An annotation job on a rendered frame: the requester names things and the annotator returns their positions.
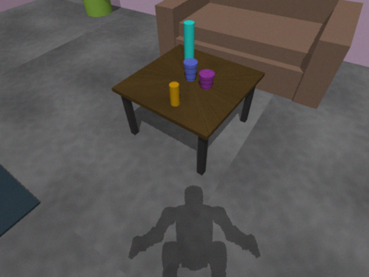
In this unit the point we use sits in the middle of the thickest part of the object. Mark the coffee table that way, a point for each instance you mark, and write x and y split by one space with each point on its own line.
200 111

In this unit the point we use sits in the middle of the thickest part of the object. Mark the sofa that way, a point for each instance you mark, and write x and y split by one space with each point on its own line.
298 44

